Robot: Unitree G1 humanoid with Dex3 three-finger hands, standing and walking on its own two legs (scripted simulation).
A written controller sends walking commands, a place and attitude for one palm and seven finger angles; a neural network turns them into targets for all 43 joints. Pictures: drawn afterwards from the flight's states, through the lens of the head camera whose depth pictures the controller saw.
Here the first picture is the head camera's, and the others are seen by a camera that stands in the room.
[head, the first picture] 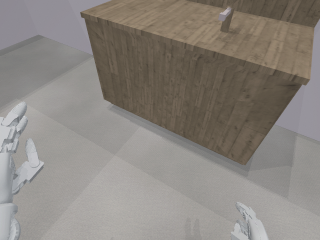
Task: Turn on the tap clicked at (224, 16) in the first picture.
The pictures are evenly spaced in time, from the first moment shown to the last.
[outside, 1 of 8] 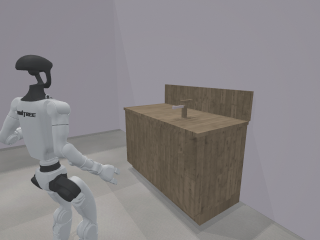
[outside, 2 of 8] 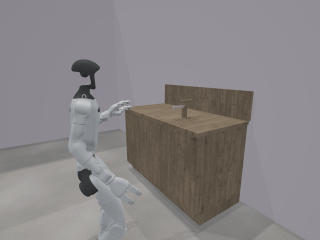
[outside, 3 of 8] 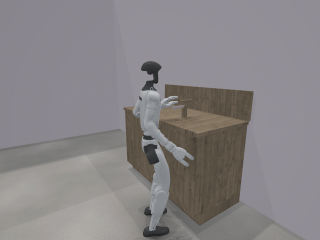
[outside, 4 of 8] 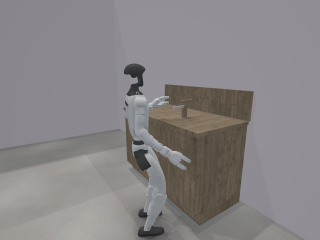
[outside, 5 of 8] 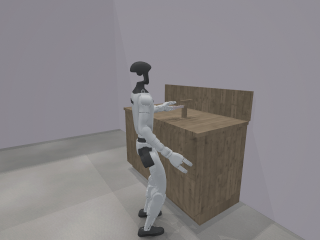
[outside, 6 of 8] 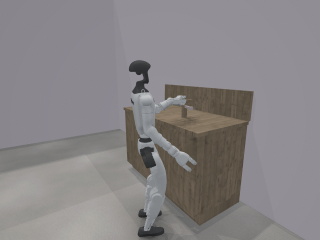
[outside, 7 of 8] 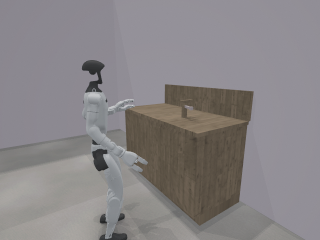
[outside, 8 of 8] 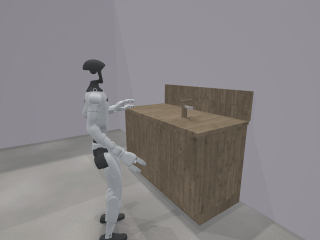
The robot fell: no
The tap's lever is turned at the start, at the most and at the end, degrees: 0 78 78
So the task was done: yes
